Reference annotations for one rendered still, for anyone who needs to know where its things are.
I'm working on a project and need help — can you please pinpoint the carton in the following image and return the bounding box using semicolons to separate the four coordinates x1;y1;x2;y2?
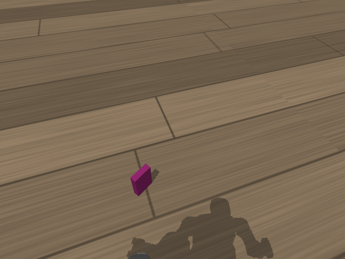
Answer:
130;164;152;196

